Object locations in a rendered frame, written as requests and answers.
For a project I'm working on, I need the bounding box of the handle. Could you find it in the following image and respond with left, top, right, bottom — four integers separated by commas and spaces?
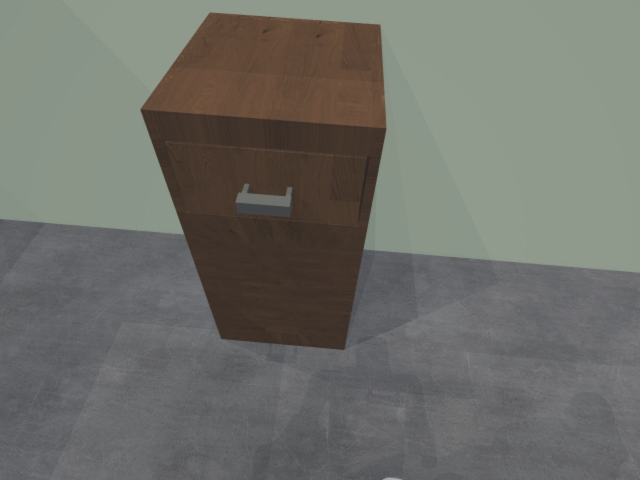
235, 183, 293, 217

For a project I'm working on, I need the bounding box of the drawer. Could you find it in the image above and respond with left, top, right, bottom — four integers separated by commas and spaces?
165, 141, 367, 225

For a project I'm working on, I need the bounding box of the cabinet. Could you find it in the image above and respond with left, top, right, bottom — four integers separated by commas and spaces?
140, 13, 387, 350

